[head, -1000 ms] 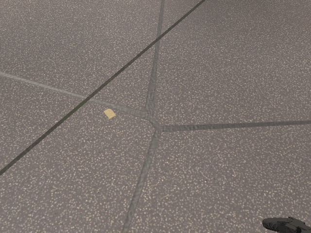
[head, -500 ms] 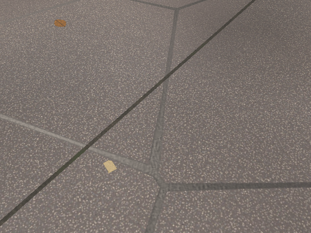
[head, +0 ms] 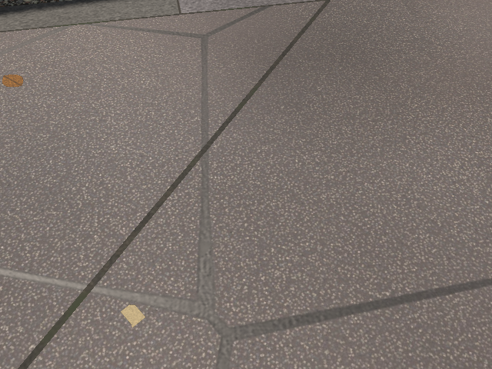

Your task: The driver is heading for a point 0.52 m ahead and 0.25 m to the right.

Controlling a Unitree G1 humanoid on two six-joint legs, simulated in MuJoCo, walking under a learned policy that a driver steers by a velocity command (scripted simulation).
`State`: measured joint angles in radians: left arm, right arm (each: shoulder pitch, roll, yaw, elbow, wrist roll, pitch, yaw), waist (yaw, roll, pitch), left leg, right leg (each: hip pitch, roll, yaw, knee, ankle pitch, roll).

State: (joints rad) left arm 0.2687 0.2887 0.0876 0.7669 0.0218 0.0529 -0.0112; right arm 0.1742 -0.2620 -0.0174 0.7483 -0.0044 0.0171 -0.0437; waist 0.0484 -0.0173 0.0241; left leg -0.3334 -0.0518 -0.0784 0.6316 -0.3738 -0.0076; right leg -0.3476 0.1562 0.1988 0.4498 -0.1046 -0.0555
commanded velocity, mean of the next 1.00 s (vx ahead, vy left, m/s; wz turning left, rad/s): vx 0.12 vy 0.00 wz -0.59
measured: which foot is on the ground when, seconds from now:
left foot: up 0.00-0.00, down 0.02-0.50, up 0.52-1.00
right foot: down 0.00-0.04, up 0.06-0.48, down 0.50-1.00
